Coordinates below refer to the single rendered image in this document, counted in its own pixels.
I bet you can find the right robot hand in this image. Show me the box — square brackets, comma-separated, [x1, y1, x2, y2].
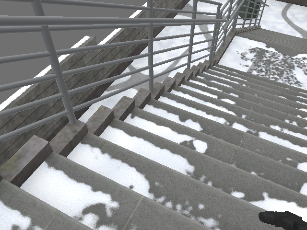
[258, 211, 307, 230]

